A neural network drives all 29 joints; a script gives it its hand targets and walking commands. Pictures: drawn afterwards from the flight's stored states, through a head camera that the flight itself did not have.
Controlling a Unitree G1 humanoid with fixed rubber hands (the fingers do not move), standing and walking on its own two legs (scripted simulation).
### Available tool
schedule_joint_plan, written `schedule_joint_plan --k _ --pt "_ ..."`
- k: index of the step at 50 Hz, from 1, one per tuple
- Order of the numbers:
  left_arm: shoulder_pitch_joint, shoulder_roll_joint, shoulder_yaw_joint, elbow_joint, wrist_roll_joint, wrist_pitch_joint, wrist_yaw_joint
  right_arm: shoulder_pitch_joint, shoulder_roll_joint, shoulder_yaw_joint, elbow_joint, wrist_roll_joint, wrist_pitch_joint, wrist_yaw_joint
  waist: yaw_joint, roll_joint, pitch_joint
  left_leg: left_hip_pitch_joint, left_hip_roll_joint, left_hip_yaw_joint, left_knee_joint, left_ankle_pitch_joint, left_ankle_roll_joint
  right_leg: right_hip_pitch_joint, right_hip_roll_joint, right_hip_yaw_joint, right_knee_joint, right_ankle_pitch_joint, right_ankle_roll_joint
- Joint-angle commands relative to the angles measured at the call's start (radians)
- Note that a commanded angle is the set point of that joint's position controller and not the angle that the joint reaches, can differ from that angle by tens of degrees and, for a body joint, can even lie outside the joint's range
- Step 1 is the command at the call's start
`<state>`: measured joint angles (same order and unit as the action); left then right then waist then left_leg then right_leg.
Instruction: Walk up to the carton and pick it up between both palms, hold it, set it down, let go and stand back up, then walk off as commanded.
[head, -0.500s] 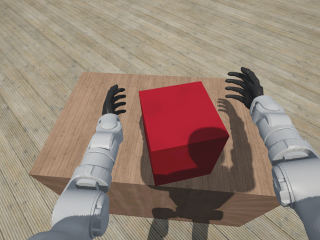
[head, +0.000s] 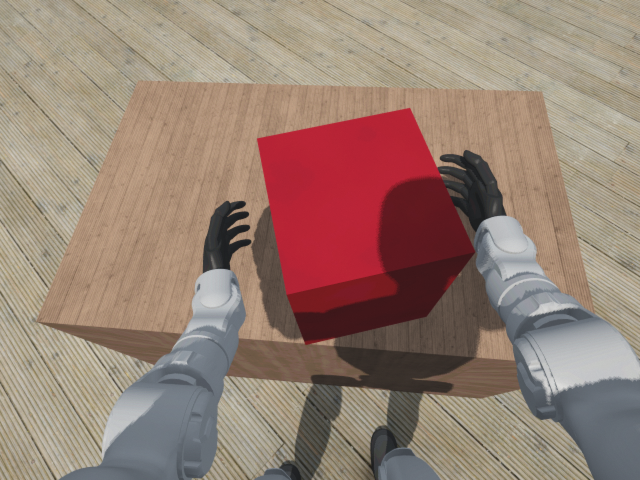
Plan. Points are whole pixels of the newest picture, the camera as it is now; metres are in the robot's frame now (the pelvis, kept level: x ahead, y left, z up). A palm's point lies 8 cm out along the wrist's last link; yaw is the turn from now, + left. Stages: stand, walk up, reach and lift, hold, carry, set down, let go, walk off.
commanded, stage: reach and lift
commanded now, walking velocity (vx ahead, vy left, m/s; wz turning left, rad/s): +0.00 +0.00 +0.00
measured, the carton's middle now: (352, 238) +0.42 -0.02 -0.05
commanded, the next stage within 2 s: none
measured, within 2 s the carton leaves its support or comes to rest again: neither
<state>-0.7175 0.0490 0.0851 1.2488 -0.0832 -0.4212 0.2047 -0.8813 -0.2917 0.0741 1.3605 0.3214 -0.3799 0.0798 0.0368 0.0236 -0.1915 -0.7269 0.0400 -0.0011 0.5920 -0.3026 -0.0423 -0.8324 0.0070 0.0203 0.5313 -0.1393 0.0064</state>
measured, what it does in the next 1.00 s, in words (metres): stands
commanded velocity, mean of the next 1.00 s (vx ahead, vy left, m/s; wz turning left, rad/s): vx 0.00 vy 0.00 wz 0.00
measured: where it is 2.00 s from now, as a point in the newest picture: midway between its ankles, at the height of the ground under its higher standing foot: outside the picture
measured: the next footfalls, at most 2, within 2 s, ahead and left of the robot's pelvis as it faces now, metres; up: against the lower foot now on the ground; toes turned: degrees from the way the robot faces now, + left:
none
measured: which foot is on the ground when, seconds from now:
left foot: down 0.00-1.00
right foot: down 0.00-1.00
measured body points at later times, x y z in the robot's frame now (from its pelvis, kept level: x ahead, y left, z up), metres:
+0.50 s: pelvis -0.01 -0.01 +0.00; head +0.12 -0.02 +0.43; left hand +0.40 +0.13 -0.02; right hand +0.44 -0.17 +0.00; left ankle -0.04 +0.14 -0.72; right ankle +0.04 -0.12 -0.72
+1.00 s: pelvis -0.01 -0.01 -0.01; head +0.12 -0.03 +0.43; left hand +0.40 +0.13 -0.02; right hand +0.44 -0.17 +0.00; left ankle -0.04 +0.14 -0.72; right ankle +0.04 -0.12 -0.72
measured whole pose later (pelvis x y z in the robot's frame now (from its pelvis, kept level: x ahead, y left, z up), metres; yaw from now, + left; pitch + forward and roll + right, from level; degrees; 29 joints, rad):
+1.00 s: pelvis -0.01 -0.01 -0.01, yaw +0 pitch +27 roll +1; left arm -0.79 -0.06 0.35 1.32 0.05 -0.52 0.22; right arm -0.89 -0.18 -0.19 1.36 -0.17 -0.43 0.00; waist 0.04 0.03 -0.23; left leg -0.78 0.04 0.00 0.62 -0.30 -0.05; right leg -0.90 0.01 0.02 0.57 -0.15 0.00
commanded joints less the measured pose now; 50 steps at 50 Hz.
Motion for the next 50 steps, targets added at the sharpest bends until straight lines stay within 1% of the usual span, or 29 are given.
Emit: schedule_joint_plan --k 1,3,4,5,8,9,10,11,15,17,18,19,20,22,23,24,26,27,29,30,35,36,37,40,44,45,46,47,50 --pt "-0.369 0.086 0.052 -0.133 -0.064 -0.095 -0.009 -0.440 -0.121 0.105 -0.133 -0.008 -0.110 -0.036 0.148 -0.068 -0.866 0.054 -0.020 0.090 0.099 0.618 -0.076 0.516 0.064 -0.040 0.137 0.462 -0.026" --pt "-0.370 0.078 0.055 -0.118 -0.060 -0.103 -0.016 -0.440 -0.116 0.098 -0.131 -0.025 -0.116 -0.043 0.130 -0.088 -0.859 -0.002 -0.023 0.089 0.091 0.597 -0.069 0.560 0.059 -0.038 0.150 0.514 -0.021" --pt "-0.360 0.081 0.068 -0.097 -0.061 -0.110 -0.024 -0.435 -0.091 0.101 -0.112 -0.029 -0.111 -0.041 0.147 -0.094 -0.810 -0.041 -0.028 0.096 0.083 0.560 -0.062 0.572 0.051 -0.028 0.161 0.486 -0.013" --pt "-0.329 0.068 0.070 -0.102 -0.059 -0.111 -0.027 -0.411 -0.091 0.109 -0.121 -0.025 -0.117 -0.039 0.142 -0.105 -0.818 -0.025 -0.030 0.097 0.075 0.570 -0.060 0.594 0.056 -0.032 0.155 0.511 -0.015" --pt "-0.348 0.034 0.067 -0.067 -0.060 -0.115 -0.029 -0.427 -0.056 0.094 -0.110 -0.042 -0.108 -0.038 0.124 -0.122 -0.760 -0.040 -0.028 0.084 0.062 0.499 -0.043 0.540 0.053 -0.032 0.142 0.398 -0.011" --pt "-0.349 0.046 0.079 -0.037 -0.044 -0.115 -0.032 -0.422 -0.042 0.103 -0.087 -0.042 -0.101 -0.036 0.149 -0.108 -0.704 -0.041 -0.029 0.087 0.058 0.480 -0.038 0.525 0.048 -0.028 0.132 0.356 -0.013" --pt "-0.381 0.009 0.053 -0.074 -0.052 -0.121 -0.029 -0.435 -0.028 0.075 -0.106 -0.060 -0.104 -0.036 0.120 -0.092 -0.725 -0.022 -0.026 0.080 0.067 0.479 -0.041 0.485 0.049 -0.036 0.129 0.320 -0.017" --pt "-0.386 0.004 0.063 -0.086 -0.049 -0.122 -0.026 -0.447 -0.025 0.075 -0.099 -0.067 -0.101 -0.034 0.130 -0.084 -0.720 -0.005 -0.023 0.077 0.058 0.484 -0.044 0.472 0.051 -0.043 0.122 0.289 -0.020" --pt "-0.414 -0.015 0.073 -0.079 -0.030 -0.139 -0.017 -0.445 0.011 0.019 -0.113 -0.114 -0.104 -0.044 0.122 -0.073 -0.738 -0.019 -0.029 0.081 0.072 0.453 -0.042 0.447 0.041 -0.042 0.120 0.250 -0.022" --pt "-0.441 -0.037 0.073 -0.083 -0.027 -0.146 -0.012 -0.451 0.022 -0.011 -0.112 -0.146 -0.113 -0.055 0.094 -0.069 -0.760 -0.025 -0.032 0.079 0.065 0.448 -0.045 0.452 0.042 -0.048 0.123 0.272 -0.021" --pt "-0.426 -0.035 0.088 -0.075 -0.015 -0.146 -0.010 -0.443 0.031 -0.004 -0.108 -0.151 -0.110 -0.064 0.106 -0.074 -0.748 -0.022 -0.032 0.080 0.071 0.454 -0.048 0.451 0.044 -0.046 0.131 0.277 -0.016" --pt "-0.433 -0.016 0.095 -0.061 -0.007 -0.144 -0.011 -0.444 0.020 -0.035 -0.108 -0.170 -0.110 -0.076 0.082 -0.078 -0.744 -0.036 -0.035 0.076 0.077 0.429 -0.051 0.443 0.040 -0.048 0.136 0.269 -0.015" --pt "-0.425 -0.008 0.118 -0.045 0.013 -0.141 -0.007 -0.448 0.033 -0.028 -0.103 -0.173 -0.104 -0.082 0.104 -0.087 -0.726 -0.057 -0.034 0.084 0.069 0.406 -0.042 0.474 0.037 -0.044 0.137 0.266 -0.014" --pt "-0.468 -0.022 0.111 -0.035 0.016 -0.133 0.005 -0.483 0.030 -0.055 -0.095 -0.186 -0.099 -0.089 0.094 -0.073 -0.707 -0.053 -0.031 0.074 0.060 0.376 -0.039 0.439 0.038 -0.052 0.127 0.206 -0.016" --pt "-0.461 -0.026 0.124 -0.025 0.024 -0.131 0.008 -0.472 0.061 -0.045 -0.091 -0.172 -0.091 -0.087 0.119 -0.072 -0.697 -0.043 -0.032 0.082 0.061 0.356 -0.035 0.424 0.040 -0.046 0.122 0.159 -0.015" --pt "-0.481 -0.045 0.107 -0.048 0.025 -0.123 0.013 -0.474 0.058 -0.067 -0.082 -0.183 -0.084 -0.089 0.092 -0.067 -0.690 -0.031 -0.031 0.075 0.060 0.355 -0.035 0.404 0.040 -0.053 0.112 0.156 -0.022" --pt "-0.487 -0.048 0.120 -0.042 0.038 -0.123 0.011 -0.472 0.095 -0.065 -0.075 -0.190 -0.075 -0.091 0.110 -0.057 -0.668 -0.026 -0.032 0.085 0.056 0.341 -0.034 0.405 0.036 -0.048 0.103 0.122 -0.021" --pt "-0.485 -0.059 0.116 -0.054 0.040 -0.124 0.014 -0.459 0.104 -0.078 -0.086 -0.199 -0.078 -0.100 0.088 -0.063 -0.678 -0.004 -0.034 0.080 0.060 0.351 -0.038 0.404 0.035 -0.050 0.110 0.153 -0.025" --pt "-0.484 -0.064 0.122 -0.041 0.057 -0.119 0.013 -0.461 0.107 -0.098 -0.069 -0.220 -0.067 -0.100 0.097 -0.048 -0.653 -0.002 -0.034 0.085 0.050 0.332 -0.040 0.382 0.033 -0.054 0.093 0.089 -0.024" --pt "-0.477 -0.087 0.110 -0.049 0.047 -0.123 0.015 -0.463 0.121 -0.091 -0.093 -0.220 -0.078 -0.103 0.085 -0.075 -0.686 0.015 -0.033 0.084 0.055 0.370 -0.040 0.391 0.041 -0.054 0.099 0.144 -0.025" --pt "-0.488 -0.115 0.124 -0.050 0.077 -0.136 0.001 -0.467 0.183 -0.113 -0.094 -0.254 -0.080 -0.110 0.081 -0.071 -0.676 -0.011 -0.042 0.085 0.060 0.366 -0.037 0.432 0.034 -0.044 0.111 0.182 -0.022" --pt "-0.464 -0.121 0.155 -0.035 0.109 -0.132 -0.002 -0.441 0.196 -0.110 -0.078 -0.264 -0.076 -0.108 0.108 -0.061 -0.647 -0.018 -0.039 0.089 0.051 0.355 -0.028 0.435 0.028 -0.039 0.103 0.153 -0.020" --pt "-0.460 -0.132 0.158 -0.060 0.115 -0.139 0.000 -0.421 0.212 -0.136 -0.072 -0.286 -0.080 -0.107 0.093 -0.082 -0.644 0.004 -0.040 0.091 0.042 0.378 -0.031 0.442 0.037 -0.049 0.097 0.171 -0.020" --pt "-0.454 -0.174 0.167 -0.053 0.154 -0.140 -0.016 -0.423 0.263 -0.173 -0.075 -0.342 -0.088 -0.100 0.091 -0.069 -0.615 -0.014 -0.046 0.098 0.030 0.351 -0.027 0.473 0.027 -0.046 0.089 0.158 -0.019" --pt "-0.456 -0.344 0.175 -0.033 0.227 -0.145 -0.059 -0.407 0.451 -0.228 -0.038 -0.450 -0.098 -0.055 0.078 -0.061 -0.555 0.022 -0.043 0.100 0.012 0.341 -0.023 0.461 0.024 -0.059 0.070 0.128 -0.027" --pt "-0.463 -0.412 0.171 -0.048 0.261 -0.149 -0.074 -0.417 0.517 -0.257 -0.063 -0.503 -0.108 -0.042 0.064 -0.062 -0.576 0.048 -0.046 0.110 0.008 0.337 -0.018 0.465 0.027 -0.066 0.064 0.141 -0.029" --pt "-0.439 -0.454 0.194 -0.052 0.299 -0.149 -0.089 -0.401 0.572 -0.269 -0.067 -0.551 -0.113 -0.030 0.081 -0.074 -0.576 0.044 -0.047 0.115 -0.003 0.348 -0.015 0.499 0.024 -0.063 0.062 0.166 -0.023" --pt "-0.473 -0.561 0.178 -0.058 0.329 -0.154 -0.112 -0.406 0.702 -0.276 -0.050 -0.603 -0.121 -0.007 0.060 -0.067 -0.569 0.055 -0.046 0.114 -0.007 0.356 -0.019 0.526 0.024 -0.063 0.056 0.193 -0.030" --pt "-0.422 -0.609 0.156 -0.041 0.380 -0.166 -0.139 -0.332 0.773 -0.315 -0.013 -0.695 -0.149 0.018 0.031 -0.029 -0.561 0.060 -0.052 0.128 -0.009 0.383 -0.027 0.590 0.017 -0.073 0.071 0.309 -0.029"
